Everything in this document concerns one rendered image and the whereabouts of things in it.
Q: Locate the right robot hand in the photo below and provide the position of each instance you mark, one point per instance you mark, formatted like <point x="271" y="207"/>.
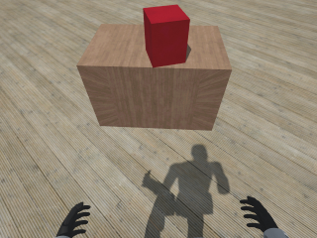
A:
<point x="265" y="221"/>

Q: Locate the left robot hand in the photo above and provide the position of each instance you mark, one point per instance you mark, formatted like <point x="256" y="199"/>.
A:
<point x="69" y="223"/>

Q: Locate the carton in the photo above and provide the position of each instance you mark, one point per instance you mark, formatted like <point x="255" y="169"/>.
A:
<point x="166" y="34"/>

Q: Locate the right robot forearm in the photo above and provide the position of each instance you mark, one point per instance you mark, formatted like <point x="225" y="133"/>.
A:
<point x="275" y="233"/>

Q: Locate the pedestal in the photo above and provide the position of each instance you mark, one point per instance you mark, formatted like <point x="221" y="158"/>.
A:
<point x="125" y="90"/>

